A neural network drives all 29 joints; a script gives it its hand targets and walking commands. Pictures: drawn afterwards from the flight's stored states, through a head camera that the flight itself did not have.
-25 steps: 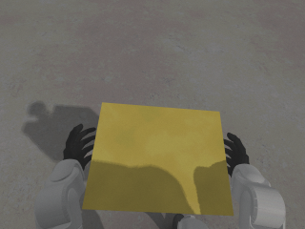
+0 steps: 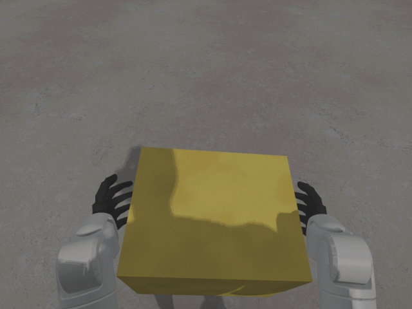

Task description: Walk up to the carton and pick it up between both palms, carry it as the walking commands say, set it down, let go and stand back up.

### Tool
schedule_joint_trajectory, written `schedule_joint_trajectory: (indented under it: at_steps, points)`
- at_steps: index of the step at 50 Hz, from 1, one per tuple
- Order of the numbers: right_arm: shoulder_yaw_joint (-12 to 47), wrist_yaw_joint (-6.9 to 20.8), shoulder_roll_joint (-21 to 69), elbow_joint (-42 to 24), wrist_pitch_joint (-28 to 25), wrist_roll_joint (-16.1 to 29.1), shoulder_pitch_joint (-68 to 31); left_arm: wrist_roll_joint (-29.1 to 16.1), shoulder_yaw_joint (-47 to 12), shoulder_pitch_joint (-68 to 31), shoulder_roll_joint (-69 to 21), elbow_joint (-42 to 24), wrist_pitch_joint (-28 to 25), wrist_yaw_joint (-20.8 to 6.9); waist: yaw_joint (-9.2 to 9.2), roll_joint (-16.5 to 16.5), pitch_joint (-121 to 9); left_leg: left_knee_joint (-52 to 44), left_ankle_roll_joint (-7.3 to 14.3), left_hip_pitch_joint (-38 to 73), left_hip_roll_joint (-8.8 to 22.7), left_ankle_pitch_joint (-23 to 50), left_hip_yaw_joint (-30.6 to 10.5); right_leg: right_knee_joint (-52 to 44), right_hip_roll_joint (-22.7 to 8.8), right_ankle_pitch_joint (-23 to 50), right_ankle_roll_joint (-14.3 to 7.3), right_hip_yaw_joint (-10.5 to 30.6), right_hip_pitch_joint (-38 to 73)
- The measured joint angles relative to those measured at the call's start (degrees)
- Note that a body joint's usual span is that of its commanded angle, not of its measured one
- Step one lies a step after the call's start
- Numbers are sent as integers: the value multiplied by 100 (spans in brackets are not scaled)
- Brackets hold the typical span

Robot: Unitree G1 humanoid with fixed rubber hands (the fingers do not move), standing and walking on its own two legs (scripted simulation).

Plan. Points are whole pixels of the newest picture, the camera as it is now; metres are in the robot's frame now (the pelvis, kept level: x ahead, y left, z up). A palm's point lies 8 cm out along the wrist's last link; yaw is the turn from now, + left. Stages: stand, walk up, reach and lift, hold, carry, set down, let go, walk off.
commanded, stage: carry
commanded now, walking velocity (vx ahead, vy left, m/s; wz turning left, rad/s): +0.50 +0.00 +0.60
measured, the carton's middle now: (209, 227) +0.29 +0.01 +0.01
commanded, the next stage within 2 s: none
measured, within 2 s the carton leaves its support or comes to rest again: neither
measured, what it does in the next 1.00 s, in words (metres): walks ahead: left foot, then right foot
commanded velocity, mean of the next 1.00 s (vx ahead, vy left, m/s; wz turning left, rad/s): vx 0.05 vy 0.00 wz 0.06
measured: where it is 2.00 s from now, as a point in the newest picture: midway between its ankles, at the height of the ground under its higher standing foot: (177, 231)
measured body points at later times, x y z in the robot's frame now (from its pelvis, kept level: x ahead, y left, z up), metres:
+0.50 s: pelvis +0.36 +0.03 -0.01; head +0.40 +0.04 +0.44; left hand +0.60 +0.27 +0.07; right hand +0.67 -0.09 +0.06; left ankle +0.16 +0.10 -0.69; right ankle +0.49 -0.04 -0.73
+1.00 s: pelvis +0.53 +0.11 +0.03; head +0.53 +0.13 +0.48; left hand +0.76 +0.35 +0.10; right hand +0.83 +0.00 +0.09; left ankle +0.35 +0.14 -0.69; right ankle +0.50 -0.04 -0.70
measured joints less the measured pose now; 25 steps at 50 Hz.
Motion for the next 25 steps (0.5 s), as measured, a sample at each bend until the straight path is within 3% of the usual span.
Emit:
schedule_joint_trajectory:
  at_steps: [2,3,4,6,8,14,18,21,23,25]
  points:
    - [-17,-6,-55,16,14,49,25,-25,-61,39,0,44,-18,35,-70,41,36,-561,138,446,-269,40,200,571,-216,-237,196,-10,173]
    - [-39,-21,0,107,-30,67,27,-28,-53,26,40,123,-42,42,-160,-80,87,-550,361,604,-436,-155,270,1236,-482,-76,223,104,71]
    - [-46,-44,29,193,-75,68,11,-37,-40,1,75,227,-88,39,-243,-117,166,-375,506,654,-522,-387,236,2299,-598,130,179,467,-271]
    - [-39,-119,37,301,-116,111,-12,-60,-5,-40,113,406,-176,28,-280,2,395,-387,541,887,-491,-596,43,4479,-235,-175,84,1374,-1268]
    - [-22,-142,42,217,-133,129,48,-70,61,1,35,346,-218,7,-267,103,604,-769,487,1273,-431,-615,-168,5273,160,-247,-103,1708,-2047]
    - [-168,-52,306,-542,-393,27,246,-202,-21,75,5,-337,-416,-33,-101,130,885,-1947,332,2259,-270,-590,-658,3163,675,522,-181,1739,-3580]
    - [-219,23,465,-856,-447,-97,400,-287,-74,149,10,-568,-450,-44,84,133,763,-2183,153,2880,-180,-965,-845,1499,978,1760,-319,1530,-3855]
    - [-204,46,530,-892,-398,-154,501,-279,-85,232,15,-614,-368,-55,108,61,567,-1491,19,3145,-186,-1662,-903,233,1163,3296,-361,1165,-3420]
    - [-223,54,411,-680,-319,-146,351,-210,-119,192,10,-414,-367,-37,137,191,386,-430,-111,2929,-70,-1922,-955,348,1242,2602,-1008,948,-3161]
    - [-235,31,218,-295,-262,-115,5,-133,-71,-67,-7,-64,-380,20,110,342,356,967,-257,2250,-101,-2290,-1225,605,1278,1985,-1375,891,-3169]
